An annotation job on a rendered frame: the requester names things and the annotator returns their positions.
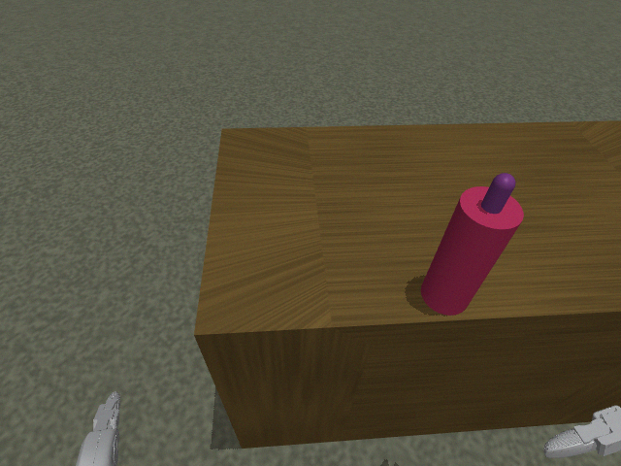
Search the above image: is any right robot hand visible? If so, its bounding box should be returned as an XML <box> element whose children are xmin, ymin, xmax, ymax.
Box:
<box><xmin>543</xmin><ymin>405</ymin><xmax>621</xmax><ymax>458</ymax></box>

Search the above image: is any left robot hand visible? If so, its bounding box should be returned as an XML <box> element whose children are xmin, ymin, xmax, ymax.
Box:
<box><xmin>76</xmin><ymin>391</ymin><xmax>120</xmax><ymax>466</ymax></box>

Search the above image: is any bottle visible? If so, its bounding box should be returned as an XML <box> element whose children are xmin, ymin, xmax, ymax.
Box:
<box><xmin>421</xmin><ymin>173</ymin><xmax>524</xmax><ymax>316</ymax></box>

